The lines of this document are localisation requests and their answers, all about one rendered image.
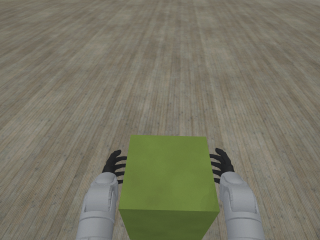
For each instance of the carton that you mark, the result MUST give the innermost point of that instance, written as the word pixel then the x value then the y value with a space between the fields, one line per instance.
pixel 168 190

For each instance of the right robot hand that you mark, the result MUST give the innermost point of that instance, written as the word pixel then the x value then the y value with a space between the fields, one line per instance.
pixel 224 165

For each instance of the left robot hand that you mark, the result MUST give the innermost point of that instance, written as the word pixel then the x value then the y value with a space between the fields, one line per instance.
pixel 111 167

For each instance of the robot right forearm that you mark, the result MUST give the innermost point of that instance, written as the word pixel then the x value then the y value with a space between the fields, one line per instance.
pixel 241 210

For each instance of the robot left forearm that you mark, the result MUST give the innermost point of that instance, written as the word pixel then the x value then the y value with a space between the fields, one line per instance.
pixel 98 211

